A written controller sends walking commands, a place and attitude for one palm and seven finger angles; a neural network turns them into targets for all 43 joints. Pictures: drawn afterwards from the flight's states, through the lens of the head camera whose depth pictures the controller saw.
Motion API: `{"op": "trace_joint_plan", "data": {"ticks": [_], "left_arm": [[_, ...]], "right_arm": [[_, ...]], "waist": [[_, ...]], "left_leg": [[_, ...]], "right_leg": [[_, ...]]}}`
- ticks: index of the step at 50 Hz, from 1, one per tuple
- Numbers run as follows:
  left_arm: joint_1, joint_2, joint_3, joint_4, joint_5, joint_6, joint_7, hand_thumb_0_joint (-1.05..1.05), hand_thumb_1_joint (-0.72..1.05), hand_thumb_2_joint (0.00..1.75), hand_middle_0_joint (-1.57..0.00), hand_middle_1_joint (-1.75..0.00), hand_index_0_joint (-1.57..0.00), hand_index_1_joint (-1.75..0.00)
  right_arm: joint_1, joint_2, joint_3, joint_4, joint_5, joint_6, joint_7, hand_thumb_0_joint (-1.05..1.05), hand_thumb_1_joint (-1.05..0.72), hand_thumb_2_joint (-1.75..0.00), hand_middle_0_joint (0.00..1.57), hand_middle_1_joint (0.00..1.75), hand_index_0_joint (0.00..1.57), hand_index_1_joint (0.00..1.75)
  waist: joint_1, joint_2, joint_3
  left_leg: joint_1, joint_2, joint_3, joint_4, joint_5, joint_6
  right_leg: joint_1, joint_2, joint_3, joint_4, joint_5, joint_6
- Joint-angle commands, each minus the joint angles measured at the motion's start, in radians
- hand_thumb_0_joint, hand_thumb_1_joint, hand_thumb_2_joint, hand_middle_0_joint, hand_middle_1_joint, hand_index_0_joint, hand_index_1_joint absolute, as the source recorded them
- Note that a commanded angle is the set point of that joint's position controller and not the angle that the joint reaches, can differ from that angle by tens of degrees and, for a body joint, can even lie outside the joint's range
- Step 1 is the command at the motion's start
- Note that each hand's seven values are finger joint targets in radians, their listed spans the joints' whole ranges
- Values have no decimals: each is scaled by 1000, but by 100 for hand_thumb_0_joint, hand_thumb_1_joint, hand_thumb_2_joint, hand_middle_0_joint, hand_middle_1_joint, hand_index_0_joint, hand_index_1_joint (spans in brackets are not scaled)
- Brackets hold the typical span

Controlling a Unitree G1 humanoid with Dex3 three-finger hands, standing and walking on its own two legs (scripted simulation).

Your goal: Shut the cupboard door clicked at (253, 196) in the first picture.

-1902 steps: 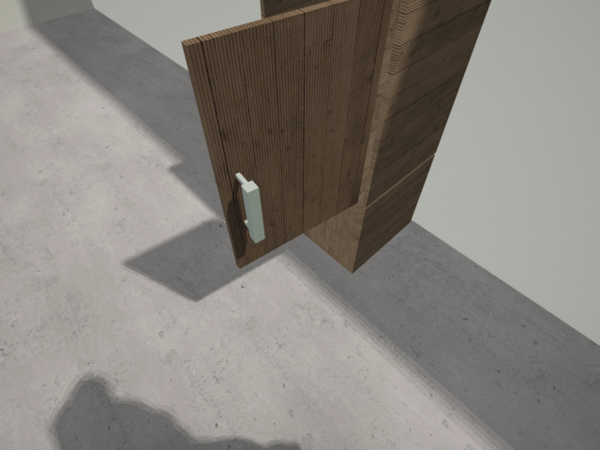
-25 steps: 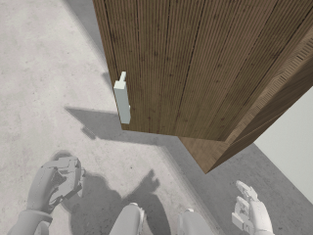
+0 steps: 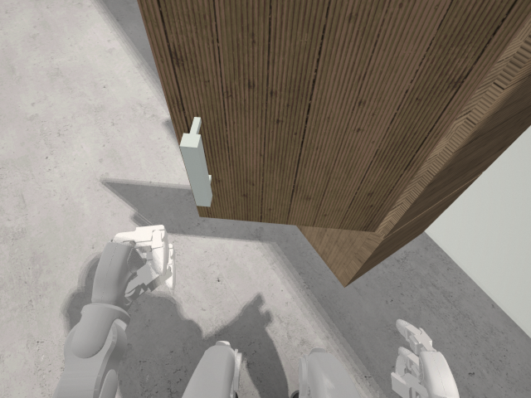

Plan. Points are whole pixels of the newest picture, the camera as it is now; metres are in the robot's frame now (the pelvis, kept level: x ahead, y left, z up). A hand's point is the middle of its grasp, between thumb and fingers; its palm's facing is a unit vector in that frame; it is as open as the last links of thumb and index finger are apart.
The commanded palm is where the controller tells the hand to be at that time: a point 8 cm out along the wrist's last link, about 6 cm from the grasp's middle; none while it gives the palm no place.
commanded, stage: bring the fist close to the handle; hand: left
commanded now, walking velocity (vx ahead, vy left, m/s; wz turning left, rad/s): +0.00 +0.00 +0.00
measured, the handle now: (200, 164) +0.48 +0.14 +0.02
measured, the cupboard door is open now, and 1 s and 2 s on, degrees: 52 52 39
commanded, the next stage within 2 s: push the door shut along its arc in 0.92 s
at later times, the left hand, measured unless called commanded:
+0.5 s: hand (208, 220) +0.37 +0.11 +0.02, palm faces -0.09 -1.00 -0.01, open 3.1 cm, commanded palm +0.36 +0.16 +0.03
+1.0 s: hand (210, 216) +0.38 +0.11 +0.02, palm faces -0.08 -1.00 -0.01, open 3.1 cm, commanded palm +0.36 +0.16 +0.03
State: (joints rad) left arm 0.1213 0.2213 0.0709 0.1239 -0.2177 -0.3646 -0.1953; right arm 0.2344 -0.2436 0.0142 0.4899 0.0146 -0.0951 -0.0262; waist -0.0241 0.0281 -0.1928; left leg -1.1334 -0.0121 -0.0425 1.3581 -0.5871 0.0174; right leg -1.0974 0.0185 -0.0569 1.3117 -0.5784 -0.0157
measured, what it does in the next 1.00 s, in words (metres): stands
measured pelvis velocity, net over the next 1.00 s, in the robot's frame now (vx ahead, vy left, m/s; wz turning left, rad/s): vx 0.00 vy -0.01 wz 0.00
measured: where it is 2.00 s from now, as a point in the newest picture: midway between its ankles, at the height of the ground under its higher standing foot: outside the picture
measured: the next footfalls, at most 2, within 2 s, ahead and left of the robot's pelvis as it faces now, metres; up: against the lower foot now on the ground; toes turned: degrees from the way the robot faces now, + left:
none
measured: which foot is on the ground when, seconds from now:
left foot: down 0.00-1.00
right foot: down 0.00-1.00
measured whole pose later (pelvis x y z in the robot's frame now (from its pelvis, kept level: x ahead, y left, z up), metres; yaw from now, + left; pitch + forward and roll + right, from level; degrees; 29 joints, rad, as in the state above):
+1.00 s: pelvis +0.00 -0.01 +0.00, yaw +0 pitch +23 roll -1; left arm -0.33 0.17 0.08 0.61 -0.14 -0.50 -0.10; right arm 0.23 -0.25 -0.02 0.58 0.00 0.01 0.00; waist -0.06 0.02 -0.17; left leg -1.17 -0.01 -0.02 1.34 -0.57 0.01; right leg -1.16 0.02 -0.04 1.33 -0.57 -0.02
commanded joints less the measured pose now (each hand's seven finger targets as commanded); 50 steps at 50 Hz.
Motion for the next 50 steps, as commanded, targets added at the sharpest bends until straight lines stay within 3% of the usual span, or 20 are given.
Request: {"op": "trace_joint_plan", "data": {"ticks": [1, 3, 6, 8, 13, 16, 18, 20, 26, 29, 31, 35, 39, 43, 46, 48, 50], "left_arm": [[-194, 84, 37, -159, 1, -95, 22, 0, 90, 90, -130, -150, -130, -150], [-256, 88, 30, -151, 9, -108, 29, 0, 90, 90, -130, -150, -130, -150], [-305, 52, -3, -105, 20, -112, 40, 0, 90, 90, -130, -150, -130, -150], [-321, 71, 16, -65, 25, -108, 50, 0, 90, 90, -130, -150, -130, -150], [-425, 37, -11, 6, 49, -105, 84, 0, 90, 90, -130, -150, -130, -150], [-521, 52, 15, 65, 61, -118, 108, 0, 90, 90, -130, -150, -130, -150], [-553, 76, 39, 98, 66, -130, 117, 0, 90, 90, -130, -150, -130, -150], [-603, 28, -2, 130, 75, -141, 120, 0, 90, 90, -130, -150, -130, -150], [-730, 29, 13, 255, 82, -157, 129, 0, 90, 90, -130, -150, -130, -150], [-688, 61, 58, 252, 79, -169, 132, 0, 90, 90, -130, -150, -130, -150], [-643, 57, 62, 264, 72, -167, 126, 0, 90, 90, -130, -150, -130, -150], [-663, 75, 75, 277, 73, -177, 122, 0, 90, 90, -130, -150, -130, -150], [-700, 76, 66, 242, 67, -208, 106, 0, 90, 90, -130, -150, -130, -150], [-723, 30, 13, 254, 64, -215, 93, 0, 90, 90, -130, -150, -130, -150], [-727, 37, 24, 277, 65, -210, 95, 0, 90, 90, -130, -150, -130, -150], [-719, 67, 50, 276, 66, -207, 101, 0, 90, 90, -130, -150, -130, -150], [-719, 39, 30, 281, 73, -205, 108, 0, 90, 90, -130, -150, -130, -150]], "right_arm": [[-19, -135, -62, -120, -2, -35, -3, 0, -90, -90, 20, 30, 20, 30], [-15, -141, -63, -110, -5, -33, -5, 0, -90, -90, 20, 30, 20, 30], [-16, -138, -63, -100, -5, -25, 1, 0, -90, -90, 20, 30, 20, 30], [-6, -144, -64, -92, -7, -17, 1, 0, -90, -90, 20, 30, 20, 30], [5, -143, -67, -80, -10, 4, 10, 0, -90, -90, 20, 30, 20, 30], [7, -139, -68, -61, -14, 19, 11, 0, -90, -90, 20, 30, 20, 30], [14, -142, -66, -59, -17, 26, 11, 0, -90, -90, 20, 30, 20, 30], [12, -136, -68, -50, -17, 32, 16, 0, -90, -90, 20, 30, 20, 30], [33, -139, -72, -22, -21, 48, 22, 0, -90, -90, 20, 30, 20, 30], [41, -140, -75, -30, -21, 59, 27, 0, -90, -90, 20, 30, 20, 30], [45, -135, -76, -34, -19, 67, 33, 0, -90, -90, 20, 30, 20, 30], [48, -133, -76, -33, -18, 79, 29, 0, -90, -90, 20, 30, 20, 30], [45, -133, -78, -24, -16, 74, 22, 0, -90, -90, 20, 30, 20, 30], [52, -139, -80, -14, -16, 69, 21, 0, -90, -90, 20, 30, 20, 30], [42, -141, -82, -7, -15, 72, 21, 0, -90, -90, 20, 30, 20, 30], [45, -144, -79, -14, -15, 73, 19, 0, -90, -90, 20, 30, 20, 30], [37, -138, -79, -15, -16, 76, 22, 0, -90, -90, 20, 30, 20, 30]], "waist": [[-12, -2, -298], [-16, 23, -310], [-22, 18, -316], [-16, 11, -323], [-31, 3, -339], [-37, -27, -346], [-30, -11, -361], [-44, -6, -376], [-57, -10, -389], [-28, 0, -453], [-23, -25, -448], [-37, -68, -403], [-41, -43, -410], [-61, -10, -384], [-59, -27, -384], [-45, -15, -397], [-43, -8, -399]], "left_leg": [[204, 5, -13, -199, 232, 8], [221, 6, -18, -197, 240, 7], [237, 7, -20, -204, 235, 5], [230, 6, -20, -203, 249, 6], [253, 8, -21, -197, 276, 4], [223, 7, -12, -187, 260, 5], [213, 5, -9, -183, 266, 4], [237, 7, -8, -179, 284, 3], [208, 5, -1, -165, 281, 3], [237, 6, 4, -171, 337, 0], [220, 5, 15, -175, 344, 1], [163, 2, 26, -173, 298, 9], [176, 2, 27, -168, 298, 10], [223, 5, 11, -172, 297, 9], [218, 6, 11, -175, 269, 8], [219, 3, 9, -177, 284, 8], [235, 4, 8, -183, 282, 4]], "right_leg": [[194, 0, 32, -189, 214, -18], [175, 2, 30, -180, 215, -22], [161, -1, 26, -182, 212, -20], [173, 0, 28, -180, 224, -23], [156, -1, 23, -172, 255, -21], [175, -6, 35, -175, 256, -16], [185, -4, 38, -168, 263, -19], [169, -6, 37, -162, 286, -16], [171, -7, 46, -159, 300, -14], [213, -6, 47, -149, 359, -16], [250, -6, 53, -157, 386, -12], [274, -8, 71, -176, 366, -4], [266, -10, 75, -175, 369, -6], [197, -5, 53, -175, 337, -11], [191, -8, 55, -182, 306, -9], [201, -4, 53, -173, 316, -14], [190, -7, 50, -172, 311, -12]]}}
